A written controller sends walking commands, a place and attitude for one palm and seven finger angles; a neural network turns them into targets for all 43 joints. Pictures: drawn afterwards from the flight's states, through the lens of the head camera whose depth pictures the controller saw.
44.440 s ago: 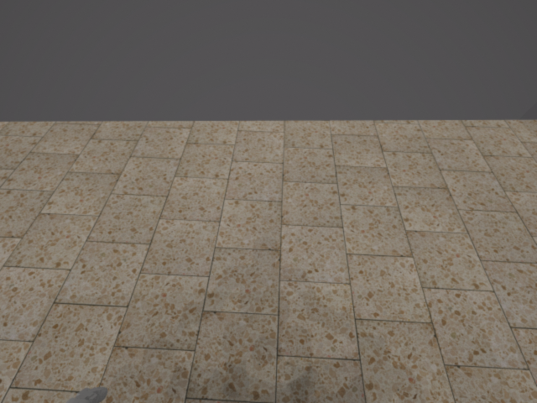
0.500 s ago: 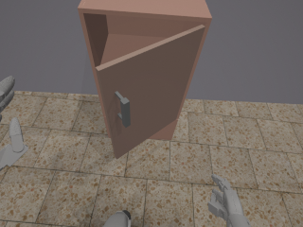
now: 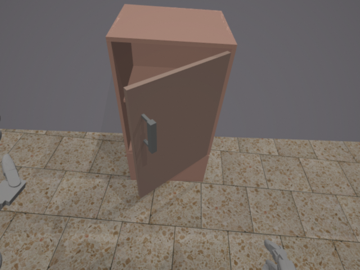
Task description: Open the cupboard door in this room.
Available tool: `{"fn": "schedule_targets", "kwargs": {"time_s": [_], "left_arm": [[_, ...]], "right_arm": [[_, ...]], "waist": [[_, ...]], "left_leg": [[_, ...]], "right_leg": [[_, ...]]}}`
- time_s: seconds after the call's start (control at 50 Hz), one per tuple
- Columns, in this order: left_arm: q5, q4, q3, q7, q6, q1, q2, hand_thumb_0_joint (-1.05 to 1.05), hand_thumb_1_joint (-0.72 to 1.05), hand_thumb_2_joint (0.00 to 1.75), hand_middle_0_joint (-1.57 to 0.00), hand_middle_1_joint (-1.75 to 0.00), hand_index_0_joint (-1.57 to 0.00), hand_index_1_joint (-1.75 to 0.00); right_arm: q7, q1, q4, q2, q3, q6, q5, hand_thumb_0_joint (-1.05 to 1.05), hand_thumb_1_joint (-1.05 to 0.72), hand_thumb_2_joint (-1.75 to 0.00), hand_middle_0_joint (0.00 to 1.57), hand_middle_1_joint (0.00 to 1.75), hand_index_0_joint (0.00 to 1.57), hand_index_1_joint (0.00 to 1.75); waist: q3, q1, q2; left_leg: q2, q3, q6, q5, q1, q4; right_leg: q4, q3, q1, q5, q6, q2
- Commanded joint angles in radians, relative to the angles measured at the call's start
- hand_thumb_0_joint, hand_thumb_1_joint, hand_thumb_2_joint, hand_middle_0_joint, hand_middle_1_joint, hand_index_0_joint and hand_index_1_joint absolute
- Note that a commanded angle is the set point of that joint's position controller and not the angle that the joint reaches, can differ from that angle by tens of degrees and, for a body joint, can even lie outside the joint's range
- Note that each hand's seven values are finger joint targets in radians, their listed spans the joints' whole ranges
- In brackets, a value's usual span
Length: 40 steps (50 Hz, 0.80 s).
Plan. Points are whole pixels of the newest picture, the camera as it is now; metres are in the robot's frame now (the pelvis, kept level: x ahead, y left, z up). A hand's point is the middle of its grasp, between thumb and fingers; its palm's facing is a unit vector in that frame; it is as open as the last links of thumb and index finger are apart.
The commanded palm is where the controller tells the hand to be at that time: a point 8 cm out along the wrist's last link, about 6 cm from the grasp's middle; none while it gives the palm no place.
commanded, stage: stop stepping back and stand still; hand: left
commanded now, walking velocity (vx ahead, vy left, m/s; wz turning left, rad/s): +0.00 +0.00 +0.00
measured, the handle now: (148, 133) +0.53 +0.13 -0.03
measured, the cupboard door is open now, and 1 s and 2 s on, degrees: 39 39 39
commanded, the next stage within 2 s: let the arm hang, fingers relaxed in 0.24 s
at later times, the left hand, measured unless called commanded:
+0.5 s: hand (78, 250) +0.18 +0.23 -0.06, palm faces +0.09 -0.91 -0.40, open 7.4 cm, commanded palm none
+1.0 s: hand out of the picture -0.08 +0.19 -0.16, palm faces +0.05 -0.97 -0.25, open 7.4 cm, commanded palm none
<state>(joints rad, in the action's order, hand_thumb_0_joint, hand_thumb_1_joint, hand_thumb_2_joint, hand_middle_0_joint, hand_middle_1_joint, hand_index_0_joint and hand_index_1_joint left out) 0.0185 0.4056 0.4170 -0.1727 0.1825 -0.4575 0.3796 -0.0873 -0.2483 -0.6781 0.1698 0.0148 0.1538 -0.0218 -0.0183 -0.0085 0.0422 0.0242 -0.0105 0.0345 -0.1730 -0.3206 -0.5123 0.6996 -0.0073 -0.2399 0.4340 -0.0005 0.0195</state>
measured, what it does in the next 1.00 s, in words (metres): stands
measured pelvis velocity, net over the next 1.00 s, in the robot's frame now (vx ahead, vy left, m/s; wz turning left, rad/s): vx -0.03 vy -0.01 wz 0.03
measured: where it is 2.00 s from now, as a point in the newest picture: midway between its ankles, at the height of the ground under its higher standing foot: outside the picture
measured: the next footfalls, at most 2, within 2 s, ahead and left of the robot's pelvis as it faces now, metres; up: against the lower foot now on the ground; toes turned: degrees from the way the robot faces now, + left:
none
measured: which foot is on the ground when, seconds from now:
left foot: down 0.00-1.00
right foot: down 0.00-1.00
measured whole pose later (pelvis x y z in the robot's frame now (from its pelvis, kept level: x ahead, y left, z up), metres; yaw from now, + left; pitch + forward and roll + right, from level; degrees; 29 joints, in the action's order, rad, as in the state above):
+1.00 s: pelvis -0.03 -0.01 +0.01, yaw +2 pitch -2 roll -1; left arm -0.01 -1.18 0.01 -0.02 -0.02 -0.32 0.21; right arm -0.02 -0.28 -1.15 0.15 0.00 -0.03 -0.02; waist 0.07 0.01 -0.02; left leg 0.02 0.04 0.01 -0.14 -0.25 -0.42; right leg 0.42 0.06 -0.16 0.23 0.04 0.03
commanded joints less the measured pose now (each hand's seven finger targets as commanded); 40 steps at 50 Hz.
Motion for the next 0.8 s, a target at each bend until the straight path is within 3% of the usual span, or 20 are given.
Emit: {"fn": "schedule_targets", "kwargs": {"time_s": [0.0,0.02,0.04,0.08,0.1,0.14,0.18,0.22,0.26,0.3,0.32,0.34,0.38,0.4,0.44,0.48,0.54,0.58,0.66,0.78], "left_arm": [[-0.001,0.301,0.107,-0.009,0.076,-0.064,0.191,0.0,0.9,0.9,-0.2,-0.3,-0.2,-0.3],[0.0,0.291,0.115,-0.007,0.071,-0.099,0.197,0.0,0.9,0.9,-0.2,-0.3,-0.2,-0.3],[0.002,0.262,0.131,-0.004,0.065,-0.142,0.207,0.0,0.9,0.9,-0.2,-0.3,-0.2,-0.3],[0.017,0.245,0.147,0.002,0.064,-0.103,0.229,0.0,0.9,0.9,-0.2,-0.3,-0.2,-0.3],[0.022,0.24,0.129,0.003,0.054,-0.074,0.206,0.0,0.9,0.9,-0.2,-0.3,-0.2,-0.3],[0.024,0.206,0.131,-0.002,0.048,-0.043,0.209,0.0,0.9,0.9,-0.2,-0.3,-0.2,-0.3],[0.018,0.177,0.114,0.0,0.056,-0.019,0.197,0.0,0.9,0.9,-0.2,-0.3,-0.2,-0.3],[0.017,0.201,0.1,0.004,0.064,0.017,0.193,0.0,0.9,0.9,-0.2,-0.3,-0.2,-0.3],[0.011,0.216,0.099,0.004,0.065,0.01,0.203,0.0,0.9,0.9,-0.2,-0.3,-0.2,-0.3],[0.005,0.274,0.094,0.008,0.07,0.013,0.21,0.0,0.9,0.9,-0.2,-0.3,-0.2,-0.3],[-0.063,-0.542,-0.302,0.144,-0.093,0.035,-0.013,0.0,0.9,0.9,-0.2,-0.3,-0.2,-0.3],[-0.056,-0.581,-0.286,0.16,-0.159,0.006,-0.026,0.0,0.9,0.9,-0.2,-0.3,-0.2,-0.3],[-0.05,-0.675,-0.305,0.163,-0.171,0.059,-0.044,0.0,0.9,0.9,-0.2,-0.3,-0.2,-0.3],[-0.054,-0.732,-0.31,0.168,-0.168,0.093,-0.017,0.0,0.9,0.9,-0.2,-0.3,-0.2,-0.3],[-0.058,-0.853,-0.317,0.17,-0.157,0.173,0.038,0.0,0.9,0.9,-0.2,-0.3,-0.2,-0.3],[-0.049,-0.987,-0.337,0.168,-0.161,0.246,0.056,0.0,0.9,0.9,-0.2,-0.3,-0.2,-0.3],[-0.041,-1.153,-0.37,0.161,-0.177,0.285,0.037,0.0,0.9,0.9,-0.2,-0.3,-0.2,-0.3],[-0.035,-1.256,-0.381,0.16,-0.178,0.25,0.014,0.0,0.9,0.9,-0.2,-0.3,-0.2,-0.3],[-0.031,-1.388,-0.377,0.156,-0.172,0.205,-0.02,0.0,0.9,0.9,-0.2,-0.3,-0.2,-0.3],[-0.025,-1.491,-0.39,0.153,-0.172,0.174,-0.053,0.0,0.9,0.9,-0.2,-0.3,-0.2,-0.3]], "right_arm": [[0.007,0.12,0.177,0.141,-0.035,0.072,0.001,0.0,-0.9,-0.9,0.2,0.3,0.2,0.3],[0.009,0.123,0.182,0.143,-0.034,0.06,0.001,0.0,-0.9,-0.9,0.2,0.3,0.2,0.3],[0.011,0.121,0.187,0.144,-0.035,0.048,-0.002,0.0,-0.9,-0.9,0.2,0.3,0.2,0.3],[0.017,0.118,0.181,0.135,-0.039,0.025,-0.006,0.0,-0.9,-0.9,0.2,0.3,0.2,0.3],[0.017,0.1,0.164,0.136,-0.048,0.015,0.005,0.0,-0.9,-0.9,0.2,0.3,0.2,0.3],[0.016,0.107,0.158,0.135,-0.043,0.008,0.01,0.0,-0.9,-0.9,0.2,0.3,0.2,0.3],[0.006,0.108,0.154,0.129,-0.034,0.016,0.014,0.0,-0.9,-0.9,0.2,0.3,0.2,0.3],[-0.004,0.123,0.161,0.152,-0.042,0.027,0.017,0.0,-0.9,-0.9,0.2,0.3,0.2,0.3],[-0.01,0.12,0.171,0.158,-0.042,0.035,0.019,0.0,-0.9,-0.9,0.2,0.3,0.2,0.3],[-0.005,0.118,0.18,0.155,-0.042,0.035,0.02,0.0,-0.9,-0.9,0.2,0.3,0.2,0.3],[0.081,0.182,-0.062,0.339,-0.103,0.038,0.025,0.0,-0.9,-0.9,0.2,0.3,0.2,0.3],[0.079,0.102,-0.061,0.281,-0.109,-0.019,0.027,0.0,-0.9,-0.9,0.2,0.3,0.2,0.3],[0.077,0.097,-0.059,0.25,-0.079,-0.062,0.016,0.0,-0.9,-0.9,0.2,0.3,0.2,0.3],[0.078,0.111,-0.063,0.253,-0.069,-0.072,0.009,0.0,-0.9,-0.9,0.2,0.3,0.2,0.3],[0.084,0.124,-0.086,0.249,-0.066,-0.091,0.003,0.0,-0.9,-0.9,0.2,0.3,0.2,0.3],[0.085,0.139,-0.135,0.25,-0.062,-0.115,-0.003,0.0,-0.9,-0.9,0.2,0.3,0.2,0.3],[0.082,0.15,-0.193,0.223,-0.039,-0.145,-0.008,0.0,-0.9,-0.9,0.2,0.3,0.2,0.3],[0.076,0.141,-0.235,0.201,-0.027,-0.148,-0.005,0.0,-0.9,-0.9,0.2,0.3,0.2,0.3],[0.064,0.086,-0.312,0.167,-0.03,-0.154,-0.003,0.0,-0.9,-0.9,0.2,0.3,0.2,0.3],[0.056,0.004,-0.392,0.143,-0.033,-0.16,0.002,0.0,-0.9,-0.9,0.2,0.3,0.2,0.3]], "waist": [[-0.052,0.015,-0.22],[-0.048,0.014,-0.207],[-0.041,0.007,-0.159],[-0.035,-0.002,0.021],[-0.003,-0.003,0.097],[0.011,-0.01,0.08],[0.006,-0.014,0.016],[-0.026,0.004,-0.071],[-0.067,0.008,-0.11],[-0.131,0.012,-0.176],[-0.041,-0.018,-0.16],[-0.102,0.013,-0.065],[-0.124,0.022,0.022],[-0.106,0.027,0.059],[-0.098,0.016,0.139],[-0.051,0.001,0.082],[0.031,-0.001,-0.096],[0.025,0.009,-0.152],[0.004,0.005,-0.182],[0.052,-0.002,-0.058]], "left_leg": [[-0.207,0.235,0.065,-0.317,-0.015,0.317],[-0.161,0.17,0.03,-0.306,-0.065,0.269],[-0.098,0.1,-0.008,-0.263,-0.084,0.18],[-0.033,0.03,-0.047,-0.15,-0.013,-0.089],[-0.028,0.028,-0.048,-0.128,-0.008,-0.208],[-0.043,0.039,-0.041,-0.11,-0.033,-0.25],[-0.053,0.029,-0.028,-0.053,0.033,-0.041],[-0.087,0.058,-0.011,0.125,0.144,0.09],[-0.12,0.099,0.004,0.343,0.204,0.084],[-0.14,0.12,0.005,0.463,0.221,0.094],[-0.145,0.16,0.037,0.631,0.053,-0.025],[-0.148,0.129,0.035,0.742,0.111,-0.013],[-0.184,0.201,0.067,0.442,0.026,0.003],[-0.163,0.206,0.061,0.32,-0.013,0.015],[-0.099,0.151,0.021,0.208,-0.002,-0.007],[-0.067,0.122,0.003,0.125,0.061,-0.007],[-0.088,0.16,0.004,0.056,0.071,0.104],[-0.093,0.165,0.005,0.009,0.053,0.148],[-0.086,0.142,-0.005,-0.029,0.097,0.145],[-0.095,0.135,0.0,-0.013,0.126,0.151]], "right_leg": [[-0.16,0.038,0.09,-0.017,0.01,-0.003],[-0.267,0.04,0.153,-0.077,0.019,-0.002],[-0.354,-0.02,0.149,-0.086,0.041,-0.034],[-0.515,-0.271,-0.042,0.087,0.113,-0.195],[-0.546,-0.319,-0.117,0.131,0.141,-0.246],[-0.486,-0.269,-0.091,-0.077,0.148,-0.248],[-0.389,-0.165,-0.028,-0.276,0.101,-0.194],[-0.322,-0.088,-0.003,-0.34,0.031,-0.099],[-0.261,-0.05,0.02,-0.463,0.007,-0.052],[-0.202,-0.009,0.065,-0.455,-0.006,-0.035],[-0.081,0.008,-0.001,-0.555,0.01,-0.089],[-0.106,-0.024,0.027,-0.461,0.02,-0.075],[-0.125,-0.017,0.048,-0.304,0.028,-0.072],[-0.167,-0.031,0.069,-0.301,0.035,-0.082],[-0.228,-0.088,0.074,-0.394,0.066,-0.14],[-0.289,-0.123,-0.002,-0.338,0.095,-0.178],[-0.338,-0.101,-0.031,-0.139,0.069,-0.123],[-0.359,-0.102,0.027,-0.132,0.057,-0.112],[-0.414,-0.1,0.045,-0.119,0.065,-0.124],[-0.441,-0.071,0.01,-0.099,0.065,-0.123]]}}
